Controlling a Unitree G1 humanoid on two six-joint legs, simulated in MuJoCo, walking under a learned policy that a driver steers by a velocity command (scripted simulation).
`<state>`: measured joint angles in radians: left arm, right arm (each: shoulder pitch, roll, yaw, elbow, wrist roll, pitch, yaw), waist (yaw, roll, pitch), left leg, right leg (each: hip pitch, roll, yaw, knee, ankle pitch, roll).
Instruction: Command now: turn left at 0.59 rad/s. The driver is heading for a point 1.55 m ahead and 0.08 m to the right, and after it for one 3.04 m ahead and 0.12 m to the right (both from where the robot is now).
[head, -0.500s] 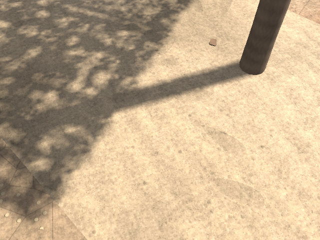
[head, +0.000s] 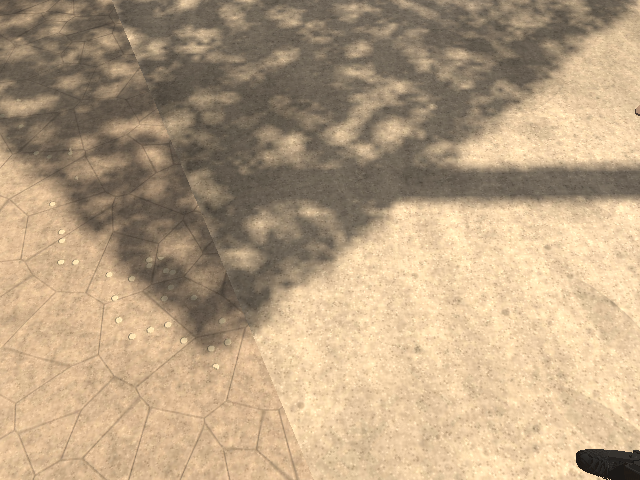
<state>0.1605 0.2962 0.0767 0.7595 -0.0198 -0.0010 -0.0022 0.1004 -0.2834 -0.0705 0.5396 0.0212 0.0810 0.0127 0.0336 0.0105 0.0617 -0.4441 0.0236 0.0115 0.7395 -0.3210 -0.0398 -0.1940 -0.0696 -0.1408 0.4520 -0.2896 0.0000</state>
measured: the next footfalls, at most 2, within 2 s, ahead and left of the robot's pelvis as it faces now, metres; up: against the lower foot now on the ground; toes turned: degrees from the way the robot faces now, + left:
left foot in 0.06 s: +0.05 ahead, +0.15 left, +0.00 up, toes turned +8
right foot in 0.44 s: +0.06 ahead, -0.06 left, +0.00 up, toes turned +14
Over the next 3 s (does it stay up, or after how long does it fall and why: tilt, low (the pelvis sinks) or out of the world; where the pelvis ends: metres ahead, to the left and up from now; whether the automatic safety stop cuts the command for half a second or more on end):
stays up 0.68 0.19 -0.02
